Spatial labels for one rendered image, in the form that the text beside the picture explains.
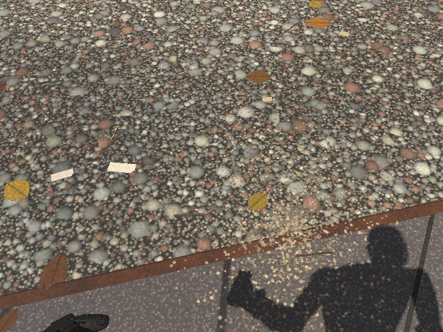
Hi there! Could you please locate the left robot hand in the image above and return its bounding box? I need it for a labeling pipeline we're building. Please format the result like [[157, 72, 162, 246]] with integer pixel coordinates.
[[42, 313, 109, 332]]

